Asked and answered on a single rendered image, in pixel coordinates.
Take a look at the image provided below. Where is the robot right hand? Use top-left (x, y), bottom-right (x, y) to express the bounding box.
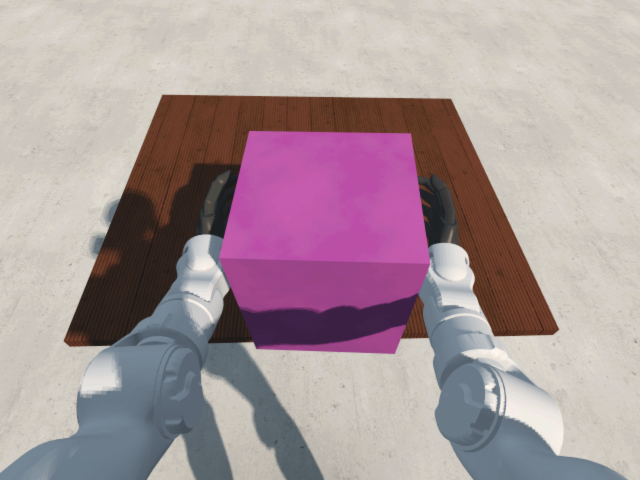
top-left (417, 174), bottom-right (459, 248)

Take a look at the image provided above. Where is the robot left hand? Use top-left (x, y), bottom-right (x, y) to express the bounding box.
top-left (194, 170), bottom-right (239, 239)

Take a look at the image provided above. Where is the right robot upper arm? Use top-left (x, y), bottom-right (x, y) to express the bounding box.
top-left (435, 362), bottom-right (628, 480)

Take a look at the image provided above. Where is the left robot upper arm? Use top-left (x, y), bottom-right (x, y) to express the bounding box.
top-left (0, 344), bottom-right (204, 480)

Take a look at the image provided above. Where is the robot left forearm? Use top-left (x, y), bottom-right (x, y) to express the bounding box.
top-left (76, 234), bottom-right (231, 424)

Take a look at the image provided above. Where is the robot right forearm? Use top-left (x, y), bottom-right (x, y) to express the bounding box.
top-left (418, 243), bottom-right (538, 391)

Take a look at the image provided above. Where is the carton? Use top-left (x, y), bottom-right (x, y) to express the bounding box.
top-left (219, 131), bottom-right (430, 354)

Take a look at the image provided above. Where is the table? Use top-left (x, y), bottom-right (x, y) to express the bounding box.
top-left (64, 95), bottom-right (559, 347)

